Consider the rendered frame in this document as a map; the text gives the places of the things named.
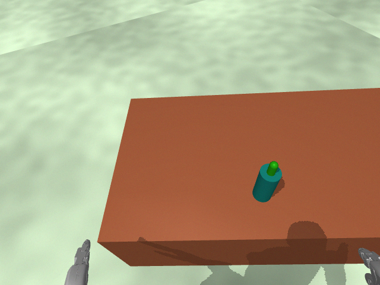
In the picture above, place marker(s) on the bottle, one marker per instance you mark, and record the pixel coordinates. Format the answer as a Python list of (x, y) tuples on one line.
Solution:
[(267, 181)]

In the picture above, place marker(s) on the left robot hand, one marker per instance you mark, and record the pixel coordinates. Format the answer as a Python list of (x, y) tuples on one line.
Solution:
[(78, 273)]

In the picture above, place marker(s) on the right robot hand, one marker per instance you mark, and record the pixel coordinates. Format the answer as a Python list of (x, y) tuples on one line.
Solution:
[(372, 261)]

